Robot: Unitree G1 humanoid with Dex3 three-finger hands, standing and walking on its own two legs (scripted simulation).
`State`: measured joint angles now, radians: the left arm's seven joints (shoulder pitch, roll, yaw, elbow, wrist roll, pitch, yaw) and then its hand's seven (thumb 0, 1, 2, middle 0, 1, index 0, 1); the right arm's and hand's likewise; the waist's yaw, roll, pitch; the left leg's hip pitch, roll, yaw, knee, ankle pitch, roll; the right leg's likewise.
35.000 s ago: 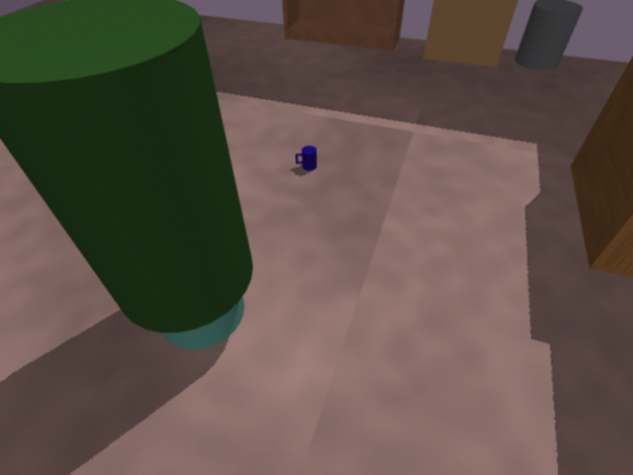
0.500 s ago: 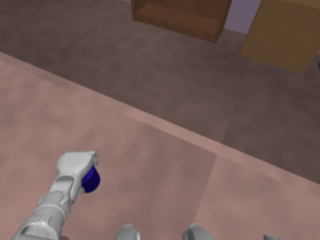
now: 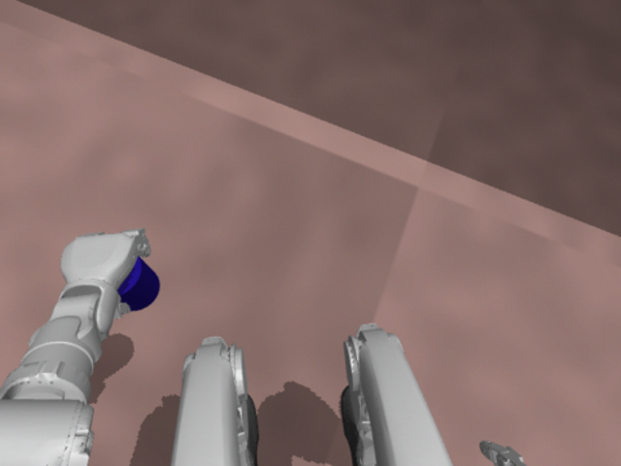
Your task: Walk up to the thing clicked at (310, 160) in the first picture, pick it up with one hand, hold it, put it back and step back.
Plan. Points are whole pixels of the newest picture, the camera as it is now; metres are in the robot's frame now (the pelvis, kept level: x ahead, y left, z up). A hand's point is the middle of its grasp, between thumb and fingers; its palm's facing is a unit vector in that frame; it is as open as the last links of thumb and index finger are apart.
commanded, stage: crouch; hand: left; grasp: from above
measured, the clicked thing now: (114, 279) +0.41 +0.28 -0.19
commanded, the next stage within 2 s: lower in 0.90 s
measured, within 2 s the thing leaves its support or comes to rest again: rests again in 1.78 s
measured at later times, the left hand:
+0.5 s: hand (132, 288) +0.41 +0.28 -0.26, palm faces -0.46 -0.03 -0.89, open 10.0 cm
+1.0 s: hand (142, 290) +0.41 +0.28 -0.31, palm faces -0.46 -0.04 -0.89, open 10.0 cm
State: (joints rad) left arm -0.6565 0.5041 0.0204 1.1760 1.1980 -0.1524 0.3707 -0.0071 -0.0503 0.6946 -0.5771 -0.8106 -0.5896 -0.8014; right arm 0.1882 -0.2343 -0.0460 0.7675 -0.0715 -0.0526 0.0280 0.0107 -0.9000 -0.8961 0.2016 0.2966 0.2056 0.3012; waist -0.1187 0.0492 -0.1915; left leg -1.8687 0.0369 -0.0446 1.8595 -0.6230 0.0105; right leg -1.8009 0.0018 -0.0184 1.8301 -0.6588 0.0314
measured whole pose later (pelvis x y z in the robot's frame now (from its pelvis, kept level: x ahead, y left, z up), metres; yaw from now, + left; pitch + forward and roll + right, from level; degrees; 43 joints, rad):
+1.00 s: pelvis -0.02 -0.01 -0.14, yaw -4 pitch +34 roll -6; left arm -0.82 0.66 0.12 1.35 1.25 -0.22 0.40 -0.01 -0.05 0.68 -0.59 -0.80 -0.60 -0.78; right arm 0.13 -0.26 -0.01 0.79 -0.13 -0.06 0.12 0.01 -0.92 -0.90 0.20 0.30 0.20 0.30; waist -0.15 -0.01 -0.08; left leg -2.26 0.04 -0.11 2.32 -0.66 -0.01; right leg -2.18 0.03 -0.06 2.27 -0.69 0.03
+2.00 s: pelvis -0.01 -0.01 -0.20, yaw -7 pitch +29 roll -8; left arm -0.86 0.80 0.19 1.58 1.31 -0.29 0.56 -0.01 -0.07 0.72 -0.58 -0.81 -0.60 -0.80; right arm 0.07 -0.28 0.10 0.80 -0.24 -0.11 0.17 0.01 -0.90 -0.89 0.20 0.30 0.20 0.30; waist -0.22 -0.07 0.03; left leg -2.37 0.04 -0.20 2.54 -0.70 -0.03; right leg -2.28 0.06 -0.11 2.45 -0.70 0.03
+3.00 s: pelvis -0.01 +0.00 -0.20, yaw -9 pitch +28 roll -10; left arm -0.87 0.84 0.18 1.60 1.29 -0.27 0.59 0.00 -0.47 1.02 -0.09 -1.09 -0.10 -1.07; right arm 0.06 -0.29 0.15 0.78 -0.26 -0.16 0.23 0.01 -0.90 -0.89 0.20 0.30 0.20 0.30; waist -0.24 -0.08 0.05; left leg -2.37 0.04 -0.22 2.55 -0.70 -0.02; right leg -2.26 0.07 -0.13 2.44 -0.70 0.04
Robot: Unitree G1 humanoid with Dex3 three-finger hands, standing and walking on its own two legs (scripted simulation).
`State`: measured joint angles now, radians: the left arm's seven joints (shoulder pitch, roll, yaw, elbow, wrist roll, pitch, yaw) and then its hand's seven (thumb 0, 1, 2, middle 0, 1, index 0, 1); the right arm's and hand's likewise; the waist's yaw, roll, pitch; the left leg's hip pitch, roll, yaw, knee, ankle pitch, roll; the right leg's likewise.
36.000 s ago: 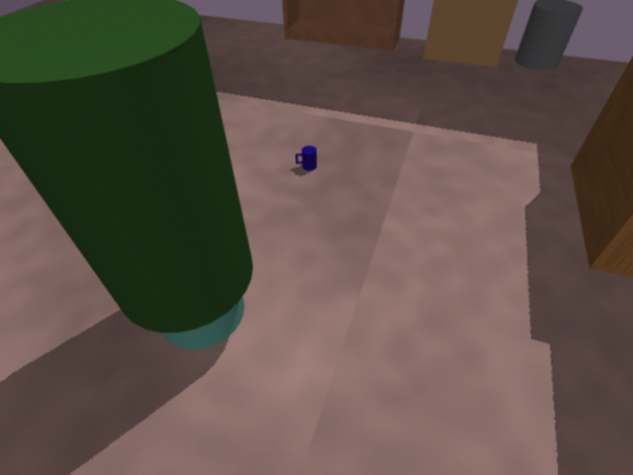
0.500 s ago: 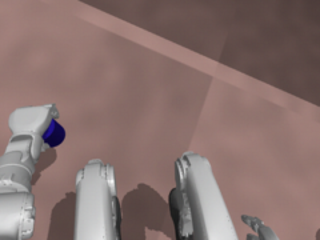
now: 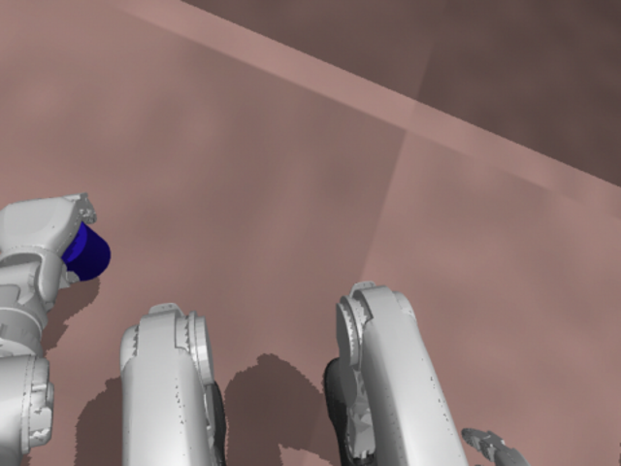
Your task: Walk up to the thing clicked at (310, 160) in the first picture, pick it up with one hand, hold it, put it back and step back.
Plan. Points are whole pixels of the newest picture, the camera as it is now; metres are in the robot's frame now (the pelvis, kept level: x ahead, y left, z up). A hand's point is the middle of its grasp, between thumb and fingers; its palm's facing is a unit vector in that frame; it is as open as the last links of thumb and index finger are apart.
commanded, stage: lower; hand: left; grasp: from above
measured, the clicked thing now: (58, 248) +0.43 +0.33 -0.21
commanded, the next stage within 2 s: rest in 0.34 s
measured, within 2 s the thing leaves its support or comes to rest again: rests again in 0.78 s
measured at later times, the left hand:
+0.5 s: hand (79, 259) +0.41 +0.31 -0.23, palm faces -0.46 -0.08 -0.89, open 10.0 cm
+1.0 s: hand (89, 259) +0.42 +0.31 -0.26, palm faces -0.46 -0.11 -0.88, open 10.1 cm
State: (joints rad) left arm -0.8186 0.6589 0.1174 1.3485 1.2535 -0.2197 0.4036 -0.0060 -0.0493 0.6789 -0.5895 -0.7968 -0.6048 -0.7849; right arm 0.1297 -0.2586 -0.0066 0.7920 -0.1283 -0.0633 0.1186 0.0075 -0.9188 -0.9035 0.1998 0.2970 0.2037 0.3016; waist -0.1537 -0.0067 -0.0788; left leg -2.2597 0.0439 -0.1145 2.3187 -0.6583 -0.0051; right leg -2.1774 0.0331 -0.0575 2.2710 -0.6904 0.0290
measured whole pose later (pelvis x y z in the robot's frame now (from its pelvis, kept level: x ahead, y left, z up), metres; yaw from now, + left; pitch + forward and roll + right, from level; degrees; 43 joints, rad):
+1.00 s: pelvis +0.01 +0.00 -0.06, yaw -4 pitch +29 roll -8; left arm -0.86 0.80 0.19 1.58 1.31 -0.29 0.56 -0.01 -0.07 0.72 -0.58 -0.81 -0.60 -0.80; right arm 0.07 -0.28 0.10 0.80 -0.24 -0.11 0.17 0.01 -0.90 -0.89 0.20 0.30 0.20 0.30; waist -0.22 -0.07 0.03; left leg -2.37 0.04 -0.20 2.54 -0.70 -0.03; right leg -2.28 0.06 -0.11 2.45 -0.70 0.03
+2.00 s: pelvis +0.01 +0.00 -0.06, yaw -5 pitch +28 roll -10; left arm -0.87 0.84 0.18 1.60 1.29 -0.27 0.59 0.00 -0.47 1.02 -0.09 -1.09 -0.10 -1.07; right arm 0.06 -0.29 0.15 0.78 -0.26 -0.16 0.23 0.01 -0.90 -0.89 0.20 0.30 0.20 0.30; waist -0.24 -0.08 0.05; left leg -2.37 0.04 -0.22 2.55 -0.70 -0.02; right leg -2.26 0.07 -0.13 2.44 -0.70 0.04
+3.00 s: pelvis -0.02 +0.00 -0.02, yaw -1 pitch +30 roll -8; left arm -0.92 0.75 0.08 1.44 1.31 -0.29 0.41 0.00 -0.52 1.00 -0.08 -1.03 -0.09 -1.02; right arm 0.12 -0.29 0.07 0.76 -0.15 -0.04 0.11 0.01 -0.91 -0.90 0.20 0.30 0.20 0.30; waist -0.20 -0.03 -0.04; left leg -2.30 0.02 -0.14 2.36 -0.60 -0.01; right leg -2.19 0.03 -0.08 2.30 -0.65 0.03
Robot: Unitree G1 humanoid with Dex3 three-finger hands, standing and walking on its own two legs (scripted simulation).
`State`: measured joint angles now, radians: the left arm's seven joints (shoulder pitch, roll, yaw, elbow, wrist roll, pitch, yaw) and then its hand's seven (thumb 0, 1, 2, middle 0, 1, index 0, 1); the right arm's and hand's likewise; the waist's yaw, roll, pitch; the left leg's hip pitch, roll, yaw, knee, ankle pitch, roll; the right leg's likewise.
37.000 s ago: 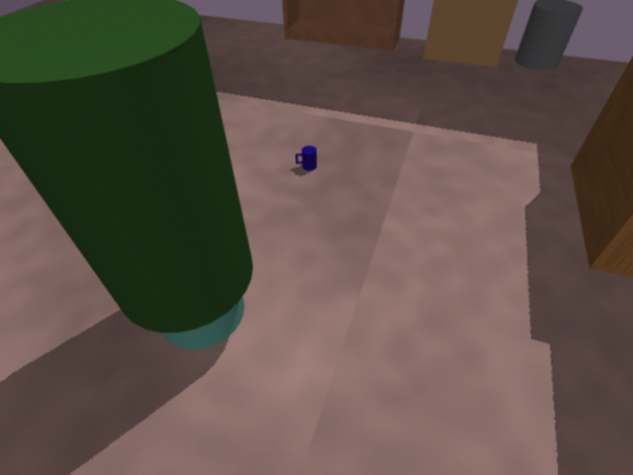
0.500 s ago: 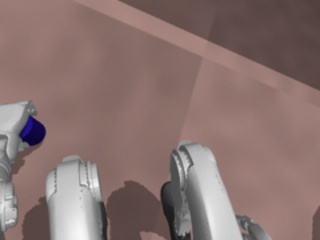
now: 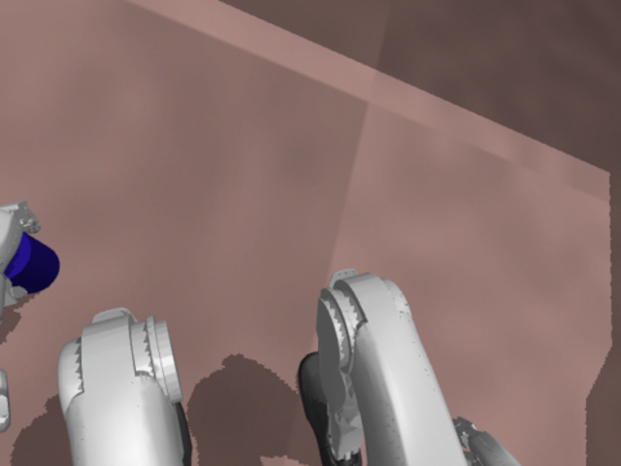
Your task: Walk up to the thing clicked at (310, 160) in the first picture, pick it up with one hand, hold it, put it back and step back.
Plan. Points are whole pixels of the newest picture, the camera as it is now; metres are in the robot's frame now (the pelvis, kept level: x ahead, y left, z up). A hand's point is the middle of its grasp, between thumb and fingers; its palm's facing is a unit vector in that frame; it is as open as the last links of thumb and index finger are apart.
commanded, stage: rest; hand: left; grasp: from above
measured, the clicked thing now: out of the picture +0.41 +0.35 -0.24
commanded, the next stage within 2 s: open in 0.04 s
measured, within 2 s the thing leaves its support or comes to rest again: neither
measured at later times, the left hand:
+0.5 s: hand (1, 264) +0.40 +0.33 -0.21, palm faces -0.44 -0.12 -0.89, open 12.3 cm
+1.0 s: hand (2, 262) +0.40 +0.33 -0.21, palm faces -0.43 -0.14 -0.89, open 13.6 cm
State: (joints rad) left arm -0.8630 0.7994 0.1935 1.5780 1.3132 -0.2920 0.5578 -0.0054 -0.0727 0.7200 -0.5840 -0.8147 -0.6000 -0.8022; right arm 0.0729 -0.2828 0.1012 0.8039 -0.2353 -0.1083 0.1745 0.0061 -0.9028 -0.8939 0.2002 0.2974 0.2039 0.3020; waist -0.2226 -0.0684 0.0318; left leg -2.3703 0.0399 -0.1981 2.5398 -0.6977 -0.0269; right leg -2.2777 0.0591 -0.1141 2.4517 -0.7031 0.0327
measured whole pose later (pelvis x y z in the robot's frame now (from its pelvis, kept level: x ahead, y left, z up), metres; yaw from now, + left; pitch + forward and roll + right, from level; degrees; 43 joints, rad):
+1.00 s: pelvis +0.00 +0.00 +0.00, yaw -2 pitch +28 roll -10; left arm -0.87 0.84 0.18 1.60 1.29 -0.27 0.59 0.00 -0.47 1.02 -0.09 -1.09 -0.10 -1.07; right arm 0.06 -0.29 0.15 0.78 -0.26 -0.16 0.23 0.01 -0.90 -0.89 0.20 0.30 0.20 0.30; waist -0.24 -0.08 0.05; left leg -2.37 0.04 -0.22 2.55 -0.70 -0.02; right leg -2.26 0.07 -0.13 2.44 -0.70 0.04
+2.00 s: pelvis -0.02 +0.00 +0.04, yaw +3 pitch +30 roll -8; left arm -0.92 0.75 0.08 1.44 1.31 -0.29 0.41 0.00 -0.52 1.00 -0.08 -1.03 -0.09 -1.02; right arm 0.12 -0.29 0.07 0.76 -0.15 -0.04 0.11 0.01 -0.91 -0.90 0.20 0.30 0.20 0.30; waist -0.20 -0.03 -0.04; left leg -2.30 0.02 -0.14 2.36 -0.60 -0.01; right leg -2.19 0.03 -0.08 2.30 -0.65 0.03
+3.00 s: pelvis +0.03 +0.01 +0.33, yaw +10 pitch +21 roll -4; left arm 0.23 0.33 0.02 0.06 0.13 0.30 0.05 0.01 0.88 0.90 -0.20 -0.30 -0.21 -0.30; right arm 0.13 -0.20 0.04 0.53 0.04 -0.12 -0.08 0.01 -0.90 -0.90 0.20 0.30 0.21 0.30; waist -0.04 0.04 -0.18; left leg -1.26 0.03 -0.07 1.45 -0.57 -0.01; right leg -1.18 0.01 -0.05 1.40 -0.59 0.02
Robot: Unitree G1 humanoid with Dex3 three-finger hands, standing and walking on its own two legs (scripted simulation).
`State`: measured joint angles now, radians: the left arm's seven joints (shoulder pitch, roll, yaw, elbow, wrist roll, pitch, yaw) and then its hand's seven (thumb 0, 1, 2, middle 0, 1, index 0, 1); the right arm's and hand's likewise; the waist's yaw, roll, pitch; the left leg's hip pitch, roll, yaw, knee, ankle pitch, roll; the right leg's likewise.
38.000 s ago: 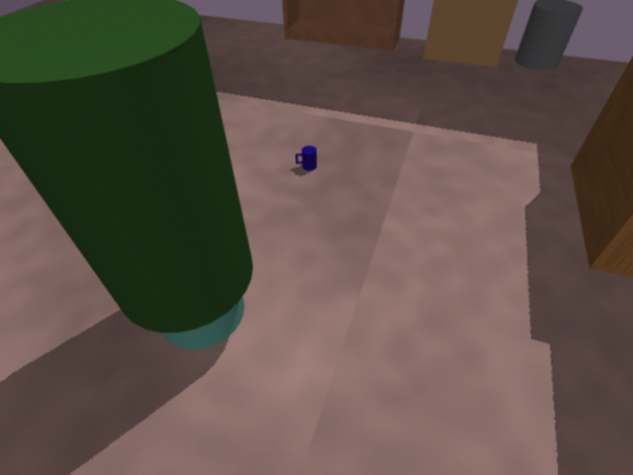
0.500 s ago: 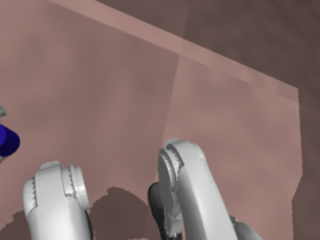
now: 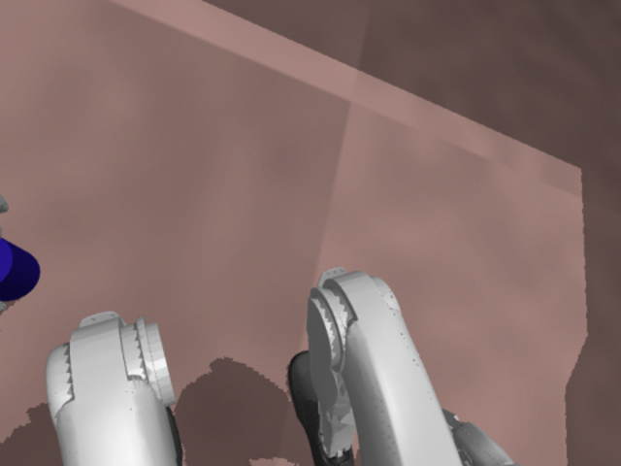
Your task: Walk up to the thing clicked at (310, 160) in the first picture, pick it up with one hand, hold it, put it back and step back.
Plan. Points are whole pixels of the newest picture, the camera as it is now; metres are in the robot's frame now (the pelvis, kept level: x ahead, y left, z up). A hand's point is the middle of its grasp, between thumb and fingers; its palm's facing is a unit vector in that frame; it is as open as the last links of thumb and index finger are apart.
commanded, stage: withdraw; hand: left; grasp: from above
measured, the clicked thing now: out of the picture +0.40 +0.36 -0.24
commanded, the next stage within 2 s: home in 1.02 s
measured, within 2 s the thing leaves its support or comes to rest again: neither
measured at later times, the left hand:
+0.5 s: hand out of the picture +0.40 +0.37 -0.07, palm faces -0.37 -0.06 -0.93, open 14.1 cm
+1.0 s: hand out of the picture +0.39 +0.34 -0.11, palm faces -0.41 -0.08 -0.91, open 14.1 cm
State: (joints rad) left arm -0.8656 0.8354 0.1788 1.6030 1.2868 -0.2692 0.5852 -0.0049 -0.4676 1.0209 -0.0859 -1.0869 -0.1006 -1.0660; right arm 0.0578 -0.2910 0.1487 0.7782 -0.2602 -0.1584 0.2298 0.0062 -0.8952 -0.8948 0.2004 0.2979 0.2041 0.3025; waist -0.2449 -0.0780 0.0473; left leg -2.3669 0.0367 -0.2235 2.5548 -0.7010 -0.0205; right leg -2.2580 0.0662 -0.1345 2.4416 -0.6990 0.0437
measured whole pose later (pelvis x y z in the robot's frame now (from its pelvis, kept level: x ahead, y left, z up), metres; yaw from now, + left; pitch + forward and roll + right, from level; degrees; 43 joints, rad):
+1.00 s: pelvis -0.02 +0.00 +0.04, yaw +5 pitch +30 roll -8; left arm -0.92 0.75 0.08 1.44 1.31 -0.29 0.41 0.00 -0.52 1.00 -0.08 -1.03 -0.09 -1.02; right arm 0.12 -0.29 0.07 0.76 -0.15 -0.04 0.11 0.01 -0.91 -0.90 0.20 0.30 0.20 0.30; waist -0.20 -0.03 -0.04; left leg -2.30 0.02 -0.14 2.36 -0.60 -0.01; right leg -2.19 0.03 -0.08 2.30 -0.65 0.03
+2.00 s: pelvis +0.03 +0.00 +0.33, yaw +11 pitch +21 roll -4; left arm 0.23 0.33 0.02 0.06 0.13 0.30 0.05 0.01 0.88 0.90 -0.20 -0.30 -0.21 -0.30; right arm 0.13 -0.20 0.04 0.53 0.04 -0.12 -0.08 0.01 -0.90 -0.90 0.20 0.30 0.21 0.30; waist -0.04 0.04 -0.18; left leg -1.26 0.03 -0.07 1.45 -0.57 -0.01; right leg -1.18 0.01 -0.05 1.40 -0.59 0.02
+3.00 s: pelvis +0.07 +0.01 +0.42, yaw +13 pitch +9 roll -2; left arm 0.50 0.22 0.03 -0.12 -0.05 0.45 0.02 0.01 0.90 0.90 -0.20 -0.30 -0.20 -0.30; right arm 0.30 -0.22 0.04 0.55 0.01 -0.23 -0.19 0.02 -0.90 -0.90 0.20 0.30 0.21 0.30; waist -0.04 0.05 -0.15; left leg -0.70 0.03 -0.06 1.01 -0.47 -0.02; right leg -0.62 0.00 -0.05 0.95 -0.49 0.01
